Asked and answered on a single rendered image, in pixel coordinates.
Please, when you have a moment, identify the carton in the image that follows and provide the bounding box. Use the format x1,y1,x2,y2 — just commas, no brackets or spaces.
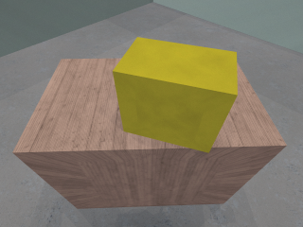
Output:
113,37,238,153

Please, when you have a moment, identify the pedestal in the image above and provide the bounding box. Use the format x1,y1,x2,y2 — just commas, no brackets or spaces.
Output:
12,58,287,209

